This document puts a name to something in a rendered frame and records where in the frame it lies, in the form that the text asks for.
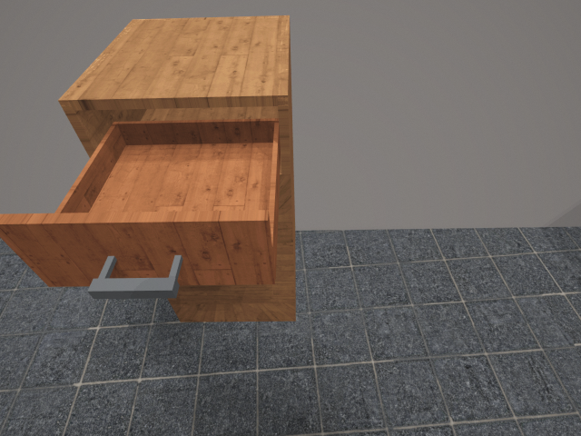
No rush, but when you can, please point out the cabinet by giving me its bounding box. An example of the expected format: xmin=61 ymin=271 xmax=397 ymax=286
xmin=58 ymin=15 xmax=296 ymax=322

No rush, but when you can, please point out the drawer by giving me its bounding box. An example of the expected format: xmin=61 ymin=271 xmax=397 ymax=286
xmin=0 ymin=118 xmax=281 ymax=287

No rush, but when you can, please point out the handle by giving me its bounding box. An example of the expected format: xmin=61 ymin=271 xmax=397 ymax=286
xmin=88 ymin=255 xmax=183 ymax=299

